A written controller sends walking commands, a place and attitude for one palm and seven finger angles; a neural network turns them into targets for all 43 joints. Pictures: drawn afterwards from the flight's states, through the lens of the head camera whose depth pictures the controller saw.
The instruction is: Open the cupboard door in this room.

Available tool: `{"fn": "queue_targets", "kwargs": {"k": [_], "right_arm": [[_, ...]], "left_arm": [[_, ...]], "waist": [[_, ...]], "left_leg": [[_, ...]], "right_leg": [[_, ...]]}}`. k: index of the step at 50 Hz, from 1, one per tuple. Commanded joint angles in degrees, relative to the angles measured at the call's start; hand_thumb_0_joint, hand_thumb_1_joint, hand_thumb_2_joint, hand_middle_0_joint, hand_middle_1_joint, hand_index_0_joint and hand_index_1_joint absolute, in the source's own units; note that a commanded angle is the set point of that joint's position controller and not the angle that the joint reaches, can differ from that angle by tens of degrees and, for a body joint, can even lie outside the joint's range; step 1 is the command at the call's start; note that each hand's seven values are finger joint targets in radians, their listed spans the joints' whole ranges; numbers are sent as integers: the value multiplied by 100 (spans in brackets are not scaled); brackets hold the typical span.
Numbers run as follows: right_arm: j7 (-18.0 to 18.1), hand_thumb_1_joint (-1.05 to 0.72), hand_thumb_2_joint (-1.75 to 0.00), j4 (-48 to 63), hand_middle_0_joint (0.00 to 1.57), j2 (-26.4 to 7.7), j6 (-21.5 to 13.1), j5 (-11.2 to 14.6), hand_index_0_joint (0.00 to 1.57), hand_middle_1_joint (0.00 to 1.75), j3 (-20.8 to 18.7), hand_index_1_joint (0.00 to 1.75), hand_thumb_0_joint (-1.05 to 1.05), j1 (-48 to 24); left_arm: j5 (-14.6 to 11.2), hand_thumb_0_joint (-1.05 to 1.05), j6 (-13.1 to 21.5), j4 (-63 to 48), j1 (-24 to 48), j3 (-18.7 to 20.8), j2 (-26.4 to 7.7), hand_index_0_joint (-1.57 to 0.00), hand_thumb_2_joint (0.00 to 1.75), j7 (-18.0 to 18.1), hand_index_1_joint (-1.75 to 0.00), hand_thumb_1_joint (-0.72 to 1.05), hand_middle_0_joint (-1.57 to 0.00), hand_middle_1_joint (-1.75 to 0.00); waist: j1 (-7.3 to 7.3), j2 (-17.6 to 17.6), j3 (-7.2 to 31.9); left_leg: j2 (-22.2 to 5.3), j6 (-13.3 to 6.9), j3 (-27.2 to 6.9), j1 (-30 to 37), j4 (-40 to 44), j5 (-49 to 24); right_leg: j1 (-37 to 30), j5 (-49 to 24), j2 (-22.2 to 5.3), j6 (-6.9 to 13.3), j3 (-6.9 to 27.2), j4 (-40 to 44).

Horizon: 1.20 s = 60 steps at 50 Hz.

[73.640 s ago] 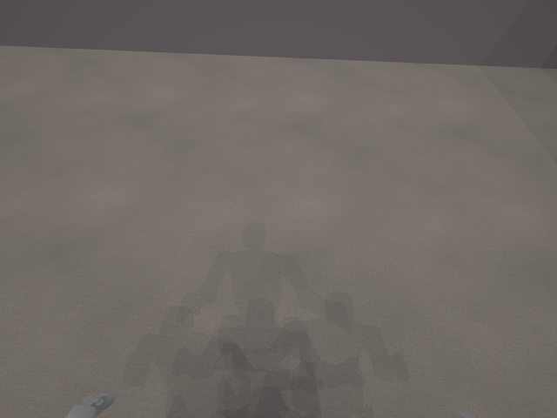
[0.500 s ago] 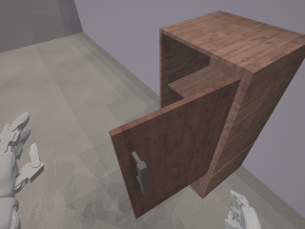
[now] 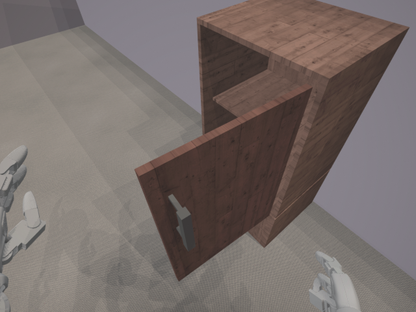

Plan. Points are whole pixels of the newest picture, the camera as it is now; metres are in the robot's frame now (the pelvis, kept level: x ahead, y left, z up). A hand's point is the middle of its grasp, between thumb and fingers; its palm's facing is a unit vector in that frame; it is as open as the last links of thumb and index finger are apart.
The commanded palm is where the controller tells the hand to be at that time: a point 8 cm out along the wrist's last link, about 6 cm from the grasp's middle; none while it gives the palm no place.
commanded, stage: step back with the hand held close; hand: left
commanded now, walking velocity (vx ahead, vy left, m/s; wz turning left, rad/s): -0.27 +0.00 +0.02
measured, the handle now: (181, 223) +0.29 +0.08 -0.01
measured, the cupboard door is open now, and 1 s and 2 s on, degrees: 85 85 85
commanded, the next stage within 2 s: stop stepping back and stand still in 0.92 s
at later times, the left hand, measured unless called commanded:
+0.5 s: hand out of the picture +0.11 +0.29 +0.15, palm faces +0.47 -0.74 -0.48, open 7.4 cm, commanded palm +0.05 +0.33 +0.17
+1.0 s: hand out of the picture +0.03 +0.30 +0.17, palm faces +0.50 -0.73 -0.47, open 7.4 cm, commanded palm -0.04 +0.33 +0.17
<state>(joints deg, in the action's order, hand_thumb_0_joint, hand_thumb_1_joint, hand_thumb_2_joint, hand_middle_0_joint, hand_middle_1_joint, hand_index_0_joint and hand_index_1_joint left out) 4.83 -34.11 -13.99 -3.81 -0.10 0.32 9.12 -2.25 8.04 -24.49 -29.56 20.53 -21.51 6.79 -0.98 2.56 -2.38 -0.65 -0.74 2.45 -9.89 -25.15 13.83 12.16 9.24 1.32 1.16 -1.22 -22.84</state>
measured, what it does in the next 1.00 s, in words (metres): walks backwards: left foot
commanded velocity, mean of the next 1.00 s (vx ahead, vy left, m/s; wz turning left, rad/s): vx -0.33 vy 0.00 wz -0.05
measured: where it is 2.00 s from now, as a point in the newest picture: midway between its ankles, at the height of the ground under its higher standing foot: outside the picture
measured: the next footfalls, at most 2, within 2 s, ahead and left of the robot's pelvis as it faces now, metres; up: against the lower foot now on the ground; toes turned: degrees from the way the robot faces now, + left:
left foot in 0.84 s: -0.05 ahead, +0.14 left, +0.00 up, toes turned +8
right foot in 1.22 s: -0.28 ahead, -0.13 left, +0.00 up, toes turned -4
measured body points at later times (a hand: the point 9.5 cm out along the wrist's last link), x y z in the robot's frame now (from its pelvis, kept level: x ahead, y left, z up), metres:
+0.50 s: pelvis -0.08 +0.02 -0.02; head -0.06 +0.03 +0.43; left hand +0.08 +0.32 +0.18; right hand +0.10 -0.21 -0.10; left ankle +0.00 +0.11 -0.74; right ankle +0.03 -0.10 -0.74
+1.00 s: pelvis -0.16 +0.02 -0.01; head -0.12 +0.06 +0.44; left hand -0.01 +0.34 +0.20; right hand +0.03 -0.19 -0.09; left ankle -0.09 +0.13 -0.74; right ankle -0.16 -0.12 -0.66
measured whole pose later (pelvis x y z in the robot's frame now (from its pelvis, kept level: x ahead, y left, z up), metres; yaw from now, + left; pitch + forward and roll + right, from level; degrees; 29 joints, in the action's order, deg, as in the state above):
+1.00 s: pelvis -0.16 +0.02 -0.01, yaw +4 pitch +0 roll -4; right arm 3.3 -36.4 -8.6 -8.0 -0.8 -1.4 9.5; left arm -2.1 13.0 -36.0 -31.3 28.5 -26.3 10.1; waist -1.1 -1.0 -4.4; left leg -5.0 -1.3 2.2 -23.8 -34.2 11.1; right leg 30.3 26.5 4.7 -2.0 2.2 -65.9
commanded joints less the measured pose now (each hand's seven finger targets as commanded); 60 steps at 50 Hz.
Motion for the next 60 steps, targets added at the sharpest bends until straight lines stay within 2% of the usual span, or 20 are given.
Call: {"fn": "queue_targets", "kwargs": {"k": [1, 8, 16, 21, 26, 29, 31, 34, 35, 37, 40, 41, 42, 43, 45, 49, 54, 57, 59, 60], "right_arm": [[56, -90, -90, 1014, 20, -581, -123, 19, 20, 30, -300, 30, 0, -517], [105, -90, -90, 1073, 20, -627, -42, 42, 20, 30, -361, 30, 0, -542], [106, -90, -90, 1152, 20, -727, -183, 31, 20, 30, -351, 30, 0, -382], [110, -90, -90, 1134, 20, -728, -326, -5, 20, 30, -355, 30, 0, -252], [108, -90, -90, 1069, 20, -644, -458, -12, 20, 30, -351, 30, 0, -236], [80, -90, -90, 1035, 20, -680, -472, -4, 20, 30, -421, 30, 0, -252], [45, -90, -90, 1017, 20, -695, -447, 2, 20, 30, -455, 30, 0, -186], [-43, -90, -90, 818, 20, -519, -388, -34, 20, 30, -428, 30, 0, -133], [-110, -90, -90, 704, 20, -421, -324, -38, 20, 30, -378, 30, 0, -131], [-166, -90, -90, 718, 20, -403, -247, -21, 20, 30, -376, 30, 0, -183], [-94, -90, -90, 793, 20, -423, -221, 12, 20, 30, -310, 30, 0, -246], [-33, -90, -90, 829, 20, -604, -263, -8, 20, 30, -358, 30, 0, -329], [2, -90, -90, 902, 20, -772, -367, -73, 20, 30, -379, 30, 0, -405], [58, -90, -90, 775, 20, -537, -514, -165, 20, 30, -433, 30, 0, -421], [-45, -90, -90, 578, 20, -421, -662, -104, 20, 30, -557, 30, 0, -244], [-152, -90, -90, 475, 20, -477, -795, -25, 20, 30, -586, 30, 0, -215], [-141, -90, -90, 406, 20, -499, -906, -27, 20, 30, -437, 30, 0, -58], [-133, -90, -90, 590, 20, -481, -809, -18, 20, 30, -341, 30, 0, -188], [-175, -90, -90, 712, 20, -329, -648, -16, 20, 30, -267, 30, 0, -197], [-189, -90, -90, 736, 20, -245, -533, -47, 20, 30, -231, 30, 0, -272]], "left_arm": [[-2, 0, 384, -1454, -137, 1055, -1298, -20, 90, 191, -30, 90, -20, -30], [16, 0, 434, -1378, -282, 1147, -1294, -20, 90, 254, -30, 90, -20, -30], [252, 0, 577, -1462, 190, 1005, -1139, -20, 90, 297, -30, 90, -20, -30], [320, 0, 723, -1789, 478, 1098, -1238, -20, 90, 358, -30, 90, -20, -30], [311, 0, 823, -1845, 268, 1278, -1259, -20, 90, 394, -30, 90, -20, -30], [350, 0, 863, -1537, 111, 1358, -1181, -20, 90, 349, -30, 90, -20, -30], [375, 0, 861, -1471, 323, 1338, -1167, -20, 90, 314, -30, 90, -20, -30], [240, 0, 808, -1540, 658, 1169, -1268, -20, 90, 332, -30, 90, -20, -30], [186, 0, 764, -1484, 660, 1087, -1301, -20, 90, 370, -30, 90, -20, -30], [177, 0, 748, -1606, 568, 1101, -1377, -20, 90, 368, -30, 90, -20, -30], [100, 0, 784, -1937, 357, 1178, -1400, -20, 90, 373, -30, 90, -20, -30], [78, 0, 879, -2210, 326, 1250, -1433, -20, 90, 361, -30, 90, -20, -30], [165, 0, 999, -2552, 391, 1373, -1365, -20, 90, 415, -30, 90, -20, -30], [280, 0, 1029, -2544, 520, 1592, -1674, -20, 90, 525, -30, 90, -20, -30], [94, 0, 989, -2305, 25, 1607, -1488, -20, 90, 490, -30, 90, -20, -30], [-11, 0, 788, -2424, -77, 1155, -1080, -20, 90, 392, -30, 90, -20, -30], [-19, 0, 602, -1935, 174, 840, -989, -20, 90, 374, -30, 90, -20, -30], [-66, 0, 542, -1968, -105, 1118, -1288, -20, 90, 373, -30, 90, -20, -30], [-95, 0, 578, -2089, -498, 1314, -1537, -20, 90, 316, -30, 90, -20, -30], [-119, 0, 624, -2119, -556, 1519, -1836, -20, 90, 296, -30, 90, -20, -30]], "waist": [[-3, -69, 1286], [5, 108, 970], [66, 122, 288], [103, 68, 382], [67, 464, 709], [77, 529, 565], [118, 101, 191], [179, -1424, 160], [202, -1840, 327], [174, -1922, 818], [198, -853, 661], [204, 339, 498], [162, 2232, 565], [228, 2222, 588], [159, 733, 1169], [136, 826, 1176], [267, 1233, 1068], [118, 1074, 1009], [115, 273, 1078], [113, -812, 976]], "left_leg": [[-351, -97, -425, -186, 205, -1731], [-461, -200, -610, -1002, 424, -933], [-645, -549, -930, -2904, 763, 2269], [-581, -558, -1052, -2776, 446, 2613], [-929, -638, -1368, -3060, 851, 2436], [-997, -703, -1164, -3717, 710, 3099], [-744, -652, -927, -3992, 106, 3276], [-25, -110, -391, -1749, -2117, 1971], [103, 23, -221, -949, -2922, 1419], [102, 44, -78, -523, -3301, 1279], [64, 1, -111, -246, -807, 1017], [-526, -258, -841, -814, 324, 1535], [-1971, -818, -2423, -2141, 1373, 1692], [-2575, -1175, -2807, -2464, 1511, 1302], [-2332, -1055, -1900, -1480, 783, -165], [-1780, -736, -864, 39, 317, -2524], [-1575, -547, -924, 114, 1080, -118], [-1109, -208, -447, -382, 1220, 1446], [-439, 58, 247, -367, 79, 941], [-160, 187, 311, -600, -1216, 621]], "right_leg": [[-742, -1929, -526, -48, 529, -182], [-713, -1454, -452, -77, 549, -435], [-901, 510, -332, -142, 767, -755], [-421, 1249, -380, -70, 957, -688], [-999, -83, -39, -151, 654, -1833], [-1265, 213, -3, -153, 914, -1946], [-835, 660, -183, -13, 1442, -1581], [1827, 2210, -1345, 554, 2890, 573], [2435, 2455, -1698, 717, 2932, 1060], [2198, 1620, -1646, 701, 2348, 977], [1926, 957, -1088, 268, 1549, 33], [1781, 1145, -564, 38, 1268, -1089], [991, 1385, 232, -286, 460, -3215], [1035, 1810, 235, -303, 638, -4862], [1441, 1880, 240, -213, 838, -5297], [1828, 1948, 132, -357, 150, -4041], [970, 2131, 103, -295, -178, -2196], [-162, 1701, 231, -122, -664, -331], [-199, 1074, -328, 182, -81, 778], [295, 1001, -1180, 536, 1144, 1194]]}}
